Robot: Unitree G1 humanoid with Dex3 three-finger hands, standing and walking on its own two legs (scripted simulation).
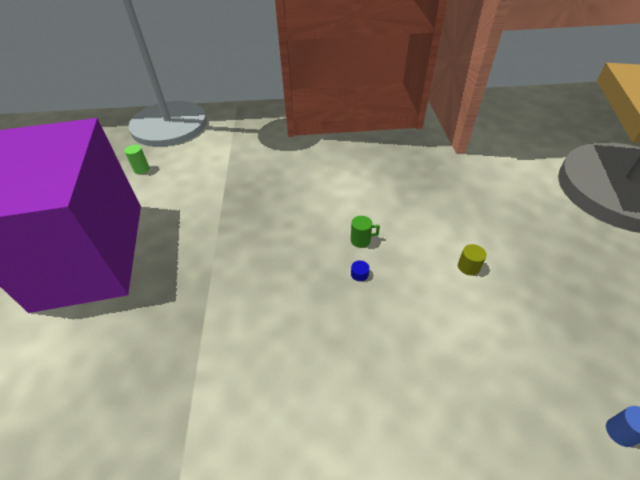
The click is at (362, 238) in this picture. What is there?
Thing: mug
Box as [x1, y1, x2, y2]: [351, 216, 379, 247]
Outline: 357,216 353,218 351,223 351,242 355,246 362,247 366,246 369,243 371,235 378,234 379,225 372,225 371,220 368,217
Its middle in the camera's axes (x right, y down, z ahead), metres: +0.20 -0.04 +1.65
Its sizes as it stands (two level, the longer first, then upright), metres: 0.119 0.085 0.107
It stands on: the floor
